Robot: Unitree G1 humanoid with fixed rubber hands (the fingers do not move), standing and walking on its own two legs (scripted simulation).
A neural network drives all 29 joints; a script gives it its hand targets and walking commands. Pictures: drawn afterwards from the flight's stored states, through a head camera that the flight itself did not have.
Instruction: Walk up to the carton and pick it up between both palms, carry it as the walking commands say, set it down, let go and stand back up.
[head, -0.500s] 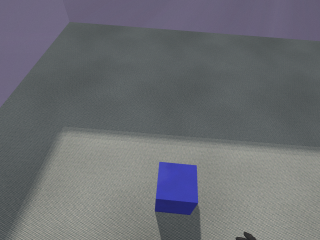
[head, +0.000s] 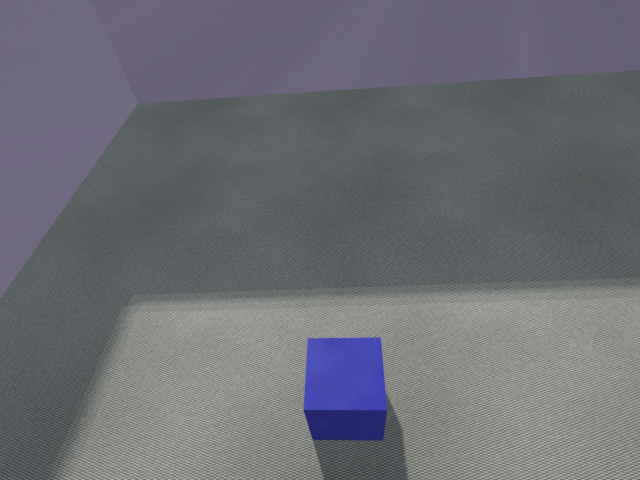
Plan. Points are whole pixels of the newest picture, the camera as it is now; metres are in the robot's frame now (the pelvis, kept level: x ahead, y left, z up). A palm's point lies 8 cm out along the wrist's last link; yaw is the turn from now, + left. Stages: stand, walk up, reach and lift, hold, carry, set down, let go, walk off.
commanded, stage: walk up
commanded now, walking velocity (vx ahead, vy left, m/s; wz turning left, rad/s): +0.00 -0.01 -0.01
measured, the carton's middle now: (345, 390) +0.50 +0.01 -0.65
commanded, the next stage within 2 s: none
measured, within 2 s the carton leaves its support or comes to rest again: neither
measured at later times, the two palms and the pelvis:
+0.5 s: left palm out of the picture -0.04 +0.22 -0.14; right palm out of the picture -0.03 -0.22 -0.14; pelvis -0.02 +0.00 +0.00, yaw +0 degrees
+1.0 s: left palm out of the picture +0.11 +0.26 -0.15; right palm out of the picture -0.05 -0.17 -0.11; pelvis +0.06 +0.04 +0.01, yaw +0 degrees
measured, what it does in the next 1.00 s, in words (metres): steps on the spot: left foot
